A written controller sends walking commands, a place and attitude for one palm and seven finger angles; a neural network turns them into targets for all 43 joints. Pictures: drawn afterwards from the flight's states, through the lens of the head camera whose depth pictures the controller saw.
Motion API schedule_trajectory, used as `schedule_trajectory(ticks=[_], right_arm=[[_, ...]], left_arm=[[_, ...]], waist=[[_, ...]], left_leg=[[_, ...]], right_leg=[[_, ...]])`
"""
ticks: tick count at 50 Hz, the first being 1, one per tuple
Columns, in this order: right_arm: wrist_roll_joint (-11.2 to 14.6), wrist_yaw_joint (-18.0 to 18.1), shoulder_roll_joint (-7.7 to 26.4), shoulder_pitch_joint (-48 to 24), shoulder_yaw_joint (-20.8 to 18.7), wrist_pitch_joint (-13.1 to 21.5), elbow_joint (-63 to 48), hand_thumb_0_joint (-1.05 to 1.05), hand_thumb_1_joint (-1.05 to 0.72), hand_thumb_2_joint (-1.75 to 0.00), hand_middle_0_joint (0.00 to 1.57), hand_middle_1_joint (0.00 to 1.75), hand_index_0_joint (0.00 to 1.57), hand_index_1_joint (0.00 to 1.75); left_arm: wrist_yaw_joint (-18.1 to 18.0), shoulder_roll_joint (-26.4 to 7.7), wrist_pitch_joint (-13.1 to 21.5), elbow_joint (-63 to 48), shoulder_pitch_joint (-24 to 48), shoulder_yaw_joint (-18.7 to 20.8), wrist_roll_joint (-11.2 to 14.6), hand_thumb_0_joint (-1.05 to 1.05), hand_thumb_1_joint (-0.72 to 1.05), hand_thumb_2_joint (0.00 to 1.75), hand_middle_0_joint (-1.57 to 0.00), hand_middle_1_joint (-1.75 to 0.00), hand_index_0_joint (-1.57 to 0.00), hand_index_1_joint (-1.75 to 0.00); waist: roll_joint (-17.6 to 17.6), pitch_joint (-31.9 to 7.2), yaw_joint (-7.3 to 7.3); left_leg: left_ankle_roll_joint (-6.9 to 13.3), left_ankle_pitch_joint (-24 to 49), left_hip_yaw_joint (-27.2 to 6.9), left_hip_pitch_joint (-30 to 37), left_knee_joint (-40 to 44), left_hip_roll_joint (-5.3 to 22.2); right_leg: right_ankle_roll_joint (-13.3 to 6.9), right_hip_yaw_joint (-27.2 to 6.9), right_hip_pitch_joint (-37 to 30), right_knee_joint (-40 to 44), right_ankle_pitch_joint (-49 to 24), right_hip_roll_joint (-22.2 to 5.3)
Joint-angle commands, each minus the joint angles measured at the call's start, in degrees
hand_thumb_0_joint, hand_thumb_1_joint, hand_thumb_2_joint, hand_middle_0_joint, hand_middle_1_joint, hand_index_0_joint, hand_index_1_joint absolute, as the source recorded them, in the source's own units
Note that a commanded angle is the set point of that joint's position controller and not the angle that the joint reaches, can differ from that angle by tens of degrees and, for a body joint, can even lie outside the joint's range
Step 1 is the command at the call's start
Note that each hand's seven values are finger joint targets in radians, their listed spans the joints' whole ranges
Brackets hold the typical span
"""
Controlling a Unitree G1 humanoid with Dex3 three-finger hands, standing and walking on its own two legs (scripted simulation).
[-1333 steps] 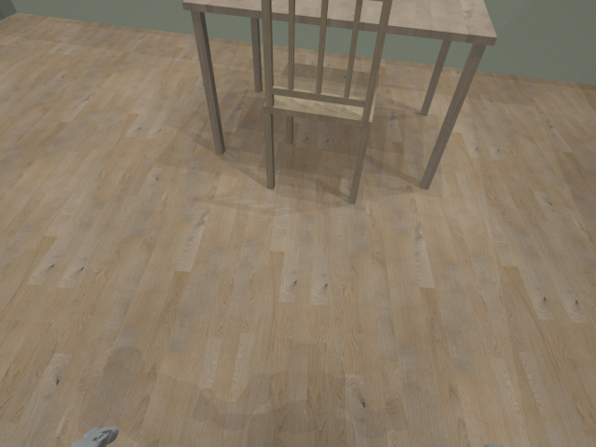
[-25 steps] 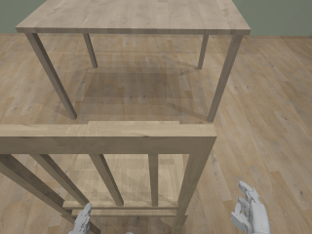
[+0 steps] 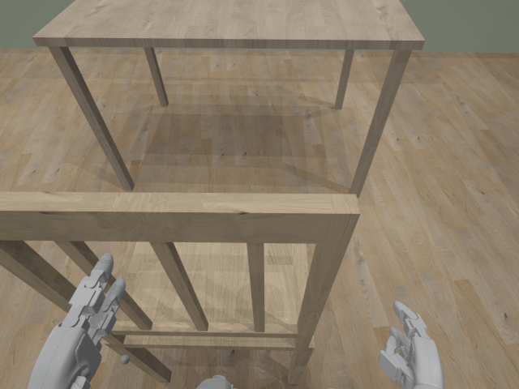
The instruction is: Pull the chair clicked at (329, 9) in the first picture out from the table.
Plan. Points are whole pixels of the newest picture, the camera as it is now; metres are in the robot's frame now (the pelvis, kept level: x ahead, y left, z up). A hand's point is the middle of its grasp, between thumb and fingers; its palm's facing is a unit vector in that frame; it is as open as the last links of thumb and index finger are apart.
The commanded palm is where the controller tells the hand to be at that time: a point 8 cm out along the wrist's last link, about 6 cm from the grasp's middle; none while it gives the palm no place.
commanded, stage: draw the hand back to the body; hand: left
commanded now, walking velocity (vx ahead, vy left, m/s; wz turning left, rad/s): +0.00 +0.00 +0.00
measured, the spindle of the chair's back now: (186, 292) +0.26 +0.14 +0.01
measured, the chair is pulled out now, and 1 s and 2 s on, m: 0.60 0.58 0.58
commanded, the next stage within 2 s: step back with the hand held close in 1.10 s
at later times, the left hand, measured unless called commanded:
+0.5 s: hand (73, 319) +0.18 +0.22 +0.13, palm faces +0.16 -0.85 -0.50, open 11.1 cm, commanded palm +0.15 +0.28 +0.21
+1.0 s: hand (56, 290) +0.20 +0.24 +0.15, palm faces +0.29 -0.80 -0.53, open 6.6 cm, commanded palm +0.18 +0.29 +0.25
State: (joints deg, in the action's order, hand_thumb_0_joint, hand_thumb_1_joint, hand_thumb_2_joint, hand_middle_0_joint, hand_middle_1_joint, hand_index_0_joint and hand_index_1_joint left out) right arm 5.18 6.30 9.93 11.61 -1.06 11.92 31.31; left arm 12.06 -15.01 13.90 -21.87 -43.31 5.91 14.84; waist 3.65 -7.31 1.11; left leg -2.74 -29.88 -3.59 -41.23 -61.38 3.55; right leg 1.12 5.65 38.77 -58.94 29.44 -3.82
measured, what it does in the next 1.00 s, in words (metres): rises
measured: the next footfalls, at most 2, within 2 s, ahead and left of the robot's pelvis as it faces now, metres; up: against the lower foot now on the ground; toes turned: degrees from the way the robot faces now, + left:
none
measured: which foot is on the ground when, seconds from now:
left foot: down 0.00-1.00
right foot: down 0.00-1.00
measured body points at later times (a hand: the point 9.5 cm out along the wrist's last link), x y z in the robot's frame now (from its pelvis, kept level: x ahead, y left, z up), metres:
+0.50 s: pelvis +0.03 -0.01 +0.06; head +0.03 -0.04 +0.50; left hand +0.16 +0.26 +0.16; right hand +0.21 -0.22 -0.04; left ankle +0.01 +0.14 -0.67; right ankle +0.00 -0.13 -0.67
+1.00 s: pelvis +0.04 -0.02 +0.07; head +0.05 -0.05 +0.51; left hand +0.18 +0.28 +0.18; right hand +0.25 -0.23 -0.02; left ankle +0.01 +0.14 -0.67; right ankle +0.00 -0.13 -0.67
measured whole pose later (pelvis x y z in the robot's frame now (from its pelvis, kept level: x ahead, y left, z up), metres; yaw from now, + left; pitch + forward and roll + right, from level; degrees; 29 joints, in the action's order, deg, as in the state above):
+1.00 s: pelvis +0.04 -0.02 +0.07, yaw +0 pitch -3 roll +0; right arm 1.3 6.6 14.4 8.8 2.3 14.9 39.3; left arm -6.6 -23.2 -9.0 -22.3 -33.2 11.5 2.7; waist 5.0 3.8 5.4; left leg -3.6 -18.7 -1.2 -7.1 -29.0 4.1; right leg 0.5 5.7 6.3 -29.0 19.3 -2.4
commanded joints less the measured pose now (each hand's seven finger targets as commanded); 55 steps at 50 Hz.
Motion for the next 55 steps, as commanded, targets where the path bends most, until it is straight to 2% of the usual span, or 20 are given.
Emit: schedule_trajectory(ticks=[1,2,3,4,5,6,11,13,15,22,29,31,32,33,36,39,42,48,52,55], right_arm=[[0.12,1.11,6.13,-6.18,-1.93,5.17,-9.88,0.00,-0.90,-0.90,0.20,0.30,0.20,0.30],[-2.18,2.36,6.14,-5.61,-1.33,3.05,-8.71,0.00,-0.90,-0.90,0.20,0.30,0.20,0.30],[-2.56,2.71,5.09,-4.82,-0.08,2.66,-10.50,0.00,-0.90,-0.90,0.20,0.30,0.20,0.30],[-2.37,3.01,4.93,-4.45,-0.29,2.21,-9.75,0.00,-0.90,-0.90,0.20,0.30,0.20,0.30],[-2.57,3.16,4.96,-4.79,0.17,1.62,-9.18,0.00,-0.90,-0.90,0.20,0.30,0.20,0.30],[-2.68,3.32,5.16,-4.76,0.33,1.18,-8.74,0.00,-0.90,-0.90,0.20,0.30,0.20,0.30],[-3.13,3.83,5.78,-6.03,1.27,0.82,-7.54,0.00,-0.90,-0.90,0.20,0.30,0.20,0.30],[-3.21,3.85,6.16,-6.02,1.44,1.02,-6.66,0.00,-0.90,-0.90,0.20,0.30,0.20,0.30],[-3.36,3.72,6.53,-6.21,1.43,1.40,-6.39,0.00,-0.90,-0.90,0.20,0.30,0.20,0.30],[-3.81,3.08,7.63,-6.54,1.36,3.32,-3.98,0.00,-0.90,-0.90,0.20,0.30,0.20,0.30],[-3.93,2.25,8.64,-6.93,1.01,4.38,-2.56,0.00,-0.90,-0.90,0.20,0.30,0.20,0.30],[-4.04,2.00,8.78,-7.19,1.07,4.56,-2.46,0.00,-0.90,-0.90,0.20,0.30,0.20,0.30],[-4.00,2.01,9.21,-6.98,1.19,4.57,-2.25,0.00,-0.90,-0.90,0.20,0.30,0.20,0.30],[-4.10,1.94,9.03,-7.41,1.28,4.80,-2.23,0.00,-0.90,-0.90,0.20,0.30,0.20,0.30],[-4.03,1.34,8.86,-7.29,1.53,5.45,-1.72,0.00,-0.90,-0.90,0.20,0.30,0.20,0.30],[-4.13,0.87,8.90,-7.62,1.45,5.91,-1.45,0.00,-0.90,-0.90,0.20,0.30,0.20,0.30],[-4.15,0.42,9.00,-8.43,1.47,6.20,-1.03,0.00,-0.90,-0.90,0.20,0.30,0.20,0.30],[-3.99,0.40,8.71,-8.65,1.62,6.30,-0.78,0.00,-0.90,-0.90,0.20,0.30,0.20,0.30],[-3.87,0.34,8.84,-9.48,1.66,6.38,-0.48,0.00,-0.90,-0.90,0.20,0.30,0.20,0.30],[-3.88,0.33,8.59,-8.94,1.78,6.16,-0.71,0.00,-0.90,-0.90,0.20,0.30,0.20,0.30]], left_arm=[[-2.54,-6.62,3.26,-15.52,0.69,10.84,3.68,0.00,-0.37,0.29,-0.02,-0.04,-0.02,-0.04],[-11.06,-20.02,-2.96,-14.92,-2.39,15.44,-8.62,0.00,-0.33,0.31,-0.03,-0.05,-0.03,-0.05],[-14.02,-12.74,-5.64,-21.09,-2.02,10.24,-9.56,0.00,-0.30,0.32,-0.04,-0.05,-0.04,-0.05],[-15.91,-12.55,-7.67,-19.46,-2.43,10.71,-9.93,0.00,-0.26,0.34,-0.04,-0.06,-0.04,-0.06],[-17.14,-11.27,-8.81,-19.38,-2.03,10.12,-10.71,0.00,-0.22,0.36,-0.04,-0.07,-0.04,-0.07],[-18.22,-12.84,-9.57,-20.05,-0.98,11.01,-11.41,0.00,-0.19,0.37,-0.05,-0.08,-0.05,-0.08],[-20.79,-15.48,-11.24,-19.72,4.03,13.94,-12.03,0.00,-0.01,0.46,-0.07,-0.11,-0.07,-0.11],[-21.44,-16.71,-11.43,-19.85,6.21,15.48,-12.04,0.00,0.07,0.50,-0.08,-0.13,-0.08,-0.13],[-21.68,-16.94,-11.46,-20.16,7.50,16.11,-11.94,0.00,0.14,0.53,-0.10,-0.14,-0.10,-0.14],[-22.66,-19.42,-11.73,-22.39,12.77,19.21,-11.90,0.00,0.39,0.65,-0.13,-0.19,-0.13,-0.19],[-23.15,-20.61,-11.02,-22.55,19.03,21.12,-12.02,0.00,0.65,0.78,-0.16,-0.25,-0.16,-0.25],[-23.12,-21.43,-10.83,-22.81,21.14,21.69,-12.16,0.00,0.72,0.81,-0.18,-0.26,-0.18,-0.26],[-23.33,-23.47,-10.76,-23.69,23.35,22.82,-12.26,0.00,0.75,0.83,-0.18,-0.27,-0.18,-0.27],[-23.57,-24.12,-10.61,-25.25,24.44,23.32,-12.09,0.00,0.79,0.85,-0.19,-0.28,-0.19,-0.28],[-23.80,-24.82,-10.45,-26.95,25.62,24.06,-12.27,0.00,0.90,0.90,-0.20,-0.30,-0.20,-0.30],[-23.55,-23.52,-10.73,-26.23,24.49,23.26,-12.22,0.00,0.90,0.90,-0.20,-0.30,-0.20,-0.30],[-23.41,-23.44,-11.13,-26.48,24.45,23.21,-12.26,0.00,0.90,0.90,-0.20,-0.30,-0.20,-0.30],[-23.41,-23.02,-11.08,-26.48,24.32,23.04,-12.37,0.00,0.90,0.90,-0.20,-0.30,-0.20,-0.30],[-23.36,-24.06,-11.20,-26.18,24.03,24.11,-12.46,0.00,0.90,0.90,-0.20,-0.30,-0.20,-0.30],[-23.30,-23.41,-10.92,-27.09,23.86,23.70,-12.47,0.00,0.90,0.90,-0.20,-0.30,-0.20,-0.30]], waist=[[-1.81,-5.55,0.73],[-0.09,-6.93,5.08],[2.86,-4.38,2.83],[1.62,-2.68,2.60],[3.24,-0.51,2.64],[3.91,-0.55,2.83],[2.78,2.98,2.69],[4.42,3.24,2.77],[2.92,2.90,2.82],[4.93,-0.06,2.78],[1.72,0.21,2.61],[2.00,0.25,2.76],[5.33,-0.71,2.81],[5.03,0.45,2.95],[6.26,-1.76,3.29],[5.56,-1.31,3.23],[7.19,-2.16,3.45],[5.09,-2.24,3.61],[7.49,-2.74,3.85],[7.21,-3.06,3.83]], left_leg=[[3.09,12.03,1.10,7.68,12.86,-2.14],[2.93,12.39,1.81,10.42,15.22,-0.10],[3.16,12.81,2.62,12.42,16.56,-0.66],[2.87,13.08,2.51,13.14,17.15,-0.26],[2.81,13.85,2.72,14.26,18.02,-0.10],[2.88,14.55,2.81,15.92,18.66,0.14],[2.90,14.26,2.88,20.94,23.64,0.31],[2.78,15.33,2.96,23.19,25.30,0.14],[2.81,16.35,2.92,25.15,26.84,0.16],[2.71,22.35,3.33,30.42,30.61,-0.35],[3.20,26.86,3.64,34.37,32.42,-0.42],[3.38,27.64,3.80,35.46,32.89,-0.48],[3.42,27.85,3.86,36.08,33.16,-0.67],[3.41,28.84,3.78,35.73,33.37,-0.77],[3.42,33.23,4.13,37.70,33.17,-0.69],[3.39,34.61,4.34,37.99,33.04,-0.54],[3.24,35.89,4.30,38.35,33.28,-0.62],[3.26,36.58,4.21,38.28,33.99,-0.39],[3.14,36.65,3.93,38.29,34.48,-0.63],[3.12,38.69,3.75,39.12,34.85,-0.34]], right_leg=[[-1.62,-0.32,-7.64,14.68,-8.78,1.68],[-3.43,-3.15,-12.17,18.51,-8.86,0.31],[-3.09,-2.48,-12.76,19.91,-10.94,-0.46],[-3.09,-1.96,-13.01,20.58,-11.83,-0.42],[-3.27,-1.54,-13.40,21.11,-12.57,-0.15],[-3.30,-1.27,-13.95,21.83,-13.36,-0.01],[-3.25,-1.04,-17.64,26.53,-13.75,0.26],[-3.37,-1.45,-19.46,27.93,-15.05,0.23],[-3.22,-1.36,-20.87,28.64,-16.31,0.37],[-2.87,-1.19,-27.40,30.57,-23.40,0.29],[-2.15,-1.30,-29.61,31.86,-29.18,-0.07],[-2.03,-1.33,-30.02,32.34,-30.01,-0.20],[-2.08,-1.62,-30.90,32.66,-30.07,-0.67],[-2.17,-1.66,-31.02,32.70,-31.33,-0.55],[-2.13,-1.45,-32.64,32.11,-35.30,-0.67],[-2.03,-1.27,-33.22,32.44,-37.53,-0.71],[-2.12,-1.49,-34.32,32.46,-38.50,-0.72],[-2.16,-1.34,-35.13,32.94,-39.23,-1.08],[-2.51,-2.18,-35.62,33.40,-38.23,-0.92],[-2.43,-1.58,-35.54,33.10,-38.51,-0.94]])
